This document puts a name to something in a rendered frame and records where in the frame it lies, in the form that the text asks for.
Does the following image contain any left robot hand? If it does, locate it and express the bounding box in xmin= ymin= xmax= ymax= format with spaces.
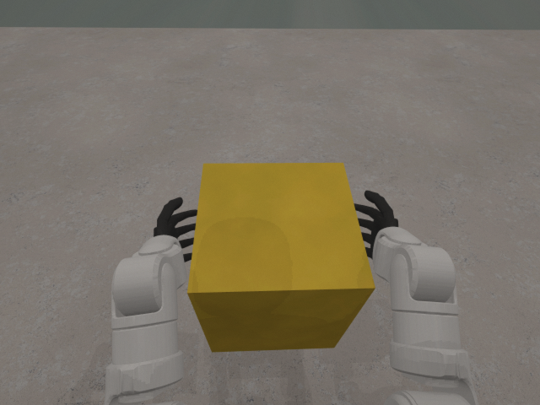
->
xmin=154 ymin=197 xmax=197 ymax=262

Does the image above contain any carton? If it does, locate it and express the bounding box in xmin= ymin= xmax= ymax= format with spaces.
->
xmin=187 ymin=163 xmax=375 ymax=352

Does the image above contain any right robot hand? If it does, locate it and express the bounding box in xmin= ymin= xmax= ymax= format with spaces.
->
xmin=354 ymin=191 xmax=398 ymax=260

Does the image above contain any robot left forearm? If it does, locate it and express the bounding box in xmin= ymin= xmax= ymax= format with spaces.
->
xmin=104 ymin=235 xmax=187 ymax=405

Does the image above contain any robot right forearm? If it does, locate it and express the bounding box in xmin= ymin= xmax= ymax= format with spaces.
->
xmin=372 ymin=227 xmax=479 ymax=405

